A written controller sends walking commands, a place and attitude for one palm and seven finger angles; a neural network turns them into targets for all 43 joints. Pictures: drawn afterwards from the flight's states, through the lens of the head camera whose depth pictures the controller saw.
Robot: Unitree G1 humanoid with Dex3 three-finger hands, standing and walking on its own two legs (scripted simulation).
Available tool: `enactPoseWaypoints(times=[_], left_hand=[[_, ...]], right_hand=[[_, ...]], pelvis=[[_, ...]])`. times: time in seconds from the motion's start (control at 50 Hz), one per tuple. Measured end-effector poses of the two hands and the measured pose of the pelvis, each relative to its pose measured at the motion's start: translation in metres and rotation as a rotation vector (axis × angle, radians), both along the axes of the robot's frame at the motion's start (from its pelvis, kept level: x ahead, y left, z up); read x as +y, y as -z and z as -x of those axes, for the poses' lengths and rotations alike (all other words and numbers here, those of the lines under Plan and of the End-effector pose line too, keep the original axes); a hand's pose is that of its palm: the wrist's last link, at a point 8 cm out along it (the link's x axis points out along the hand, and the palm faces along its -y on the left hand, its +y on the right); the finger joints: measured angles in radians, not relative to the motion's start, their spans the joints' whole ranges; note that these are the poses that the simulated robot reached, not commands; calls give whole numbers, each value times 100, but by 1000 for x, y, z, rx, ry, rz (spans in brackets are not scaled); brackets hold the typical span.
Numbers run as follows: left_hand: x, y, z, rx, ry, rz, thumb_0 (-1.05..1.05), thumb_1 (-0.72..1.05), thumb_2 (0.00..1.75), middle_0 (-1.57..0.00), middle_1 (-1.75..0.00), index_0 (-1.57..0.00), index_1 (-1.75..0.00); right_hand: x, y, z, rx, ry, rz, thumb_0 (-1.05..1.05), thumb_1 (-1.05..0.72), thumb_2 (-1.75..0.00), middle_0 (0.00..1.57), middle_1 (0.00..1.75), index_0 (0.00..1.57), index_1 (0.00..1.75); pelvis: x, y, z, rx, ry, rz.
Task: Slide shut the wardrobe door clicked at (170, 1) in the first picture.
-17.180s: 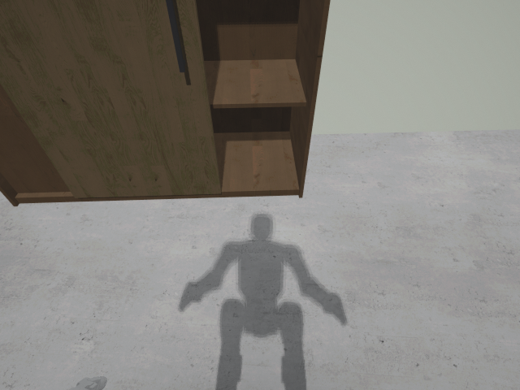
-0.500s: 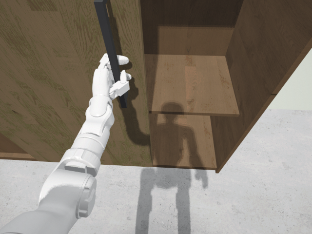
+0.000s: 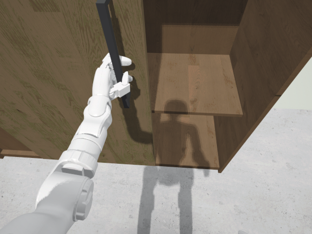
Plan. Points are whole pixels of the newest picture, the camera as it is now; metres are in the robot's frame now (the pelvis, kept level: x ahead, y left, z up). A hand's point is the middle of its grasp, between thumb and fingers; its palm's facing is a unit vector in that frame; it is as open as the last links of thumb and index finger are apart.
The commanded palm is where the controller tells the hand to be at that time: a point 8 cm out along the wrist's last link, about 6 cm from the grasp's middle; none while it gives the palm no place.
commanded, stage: step sideways, sliding the door along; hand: left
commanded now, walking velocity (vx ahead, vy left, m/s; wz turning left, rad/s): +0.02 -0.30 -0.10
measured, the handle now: (119, 62) +0.52 +0.11 +0.14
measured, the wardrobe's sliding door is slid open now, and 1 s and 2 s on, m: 0.41 0.34 0.07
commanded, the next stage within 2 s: none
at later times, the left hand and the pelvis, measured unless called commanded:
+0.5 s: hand (132, 84) +0.46 +0.07 +0.11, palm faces +0.15 -0.98 -0.16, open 6.0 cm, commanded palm +0.43 +0.05 +0.12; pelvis +0.01 -0.08 +0.00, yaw +5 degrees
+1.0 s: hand (156, 83) +0.47 +0.01 +0.11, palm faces +0.34 -0.93 -0.14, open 6.2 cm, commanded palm +0.43 -0.02 +0.12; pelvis +0.10 -0.20 +0.00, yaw +6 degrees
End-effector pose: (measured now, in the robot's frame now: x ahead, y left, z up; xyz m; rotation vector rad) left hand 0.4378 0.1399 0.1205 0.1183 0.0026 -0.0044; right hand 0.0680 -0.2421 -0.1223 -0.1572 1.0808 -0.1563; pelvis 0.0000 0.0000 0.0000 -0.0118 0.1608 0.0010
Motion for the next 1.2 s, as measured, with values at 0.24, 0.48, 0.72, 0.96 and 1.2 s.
enactPoseWaypoints(times=[0.24, 0.48, 0.72, 0.96, 1.2], left_hand=[[-5, -4, 3, 44, -79, -52, 0, 78, 83, -39, -134, -29, -140], [-18, -3, 6, 24, -165, -42, 1, 81, 85, -33, -133, -19, -140], [-41, -1, 7, -22, -285, -70, 0, 78, 87, -42, -137, -16, -140], [-80, 2, 9, -64, -325, -25, 2, 79, 88, -41, -137, -15, -140], [-133, 2, 13, -69, -420, -56, 1, 77, 87, -45, -139, -13, -140]], right_hand=[[-15, 16, -20, -10, -1, -35, 1, -90, -90, 20, 30, 20, 30], [-74, 9, -71, 11, -138, 41, 1, -90, -90, 20, 30, 20, 30], [-100, 11, -167, -127, -209, -94, 1, -90, -90, 20, 30, 20, 30], [-133, -20, -247, -244, -318, -63, 1, -90, -90, 20, 30, 20, 30], [-177, -19, -287, -272, -306, -140, 1, -90, -90, 20, 30, 20, 30]], pelvis=[[-31, 5, 3, -132, 19, -39], [-77, 0, -8, -138, -78, -37], [-149, 4, -51, -208, -113, -9], [-191, -6, -88, -160, -122, -51], [-250, -17, -123, -125, -109, -85]])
